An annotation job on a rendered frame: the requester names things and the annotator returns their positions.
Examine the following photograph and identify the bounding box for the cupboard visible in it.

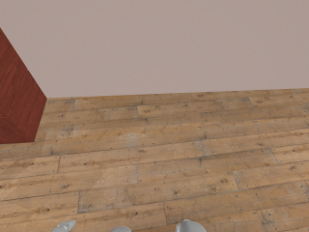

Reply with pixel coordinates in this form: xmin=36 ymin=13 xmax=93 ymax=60
xmin=0 ymin=28 xmax=47 ymax=144

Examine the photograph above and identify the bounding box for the robot right thigh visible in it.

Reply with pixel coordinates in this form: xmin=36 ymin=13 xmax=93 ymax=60
xmin=175 ymin=220 xmax=207 ymax=232

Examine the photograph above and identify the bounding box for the robot left hand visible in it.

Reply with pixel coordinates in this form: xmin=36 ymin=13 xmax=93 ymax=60
xmin=51 ymin=220 xmax=76 ymax=232

